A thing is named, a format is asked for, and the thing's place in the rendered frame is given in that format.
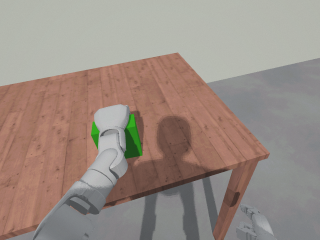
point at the robot left hand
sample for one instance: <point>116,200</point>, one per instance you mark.
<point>115,115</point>

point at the robot right hand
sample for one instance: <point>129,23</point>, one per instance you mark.
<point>260,224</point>

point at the table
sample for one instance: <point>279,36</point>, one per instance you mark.
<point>186,132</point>

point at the left robot upper arm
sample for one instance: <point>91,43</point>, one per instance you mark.
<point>66,224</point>

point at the sponge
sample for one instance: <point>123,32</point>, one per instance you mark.
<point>133,143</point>

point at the left robot forearm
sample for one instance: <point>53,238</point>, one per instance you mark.
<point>88,195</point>

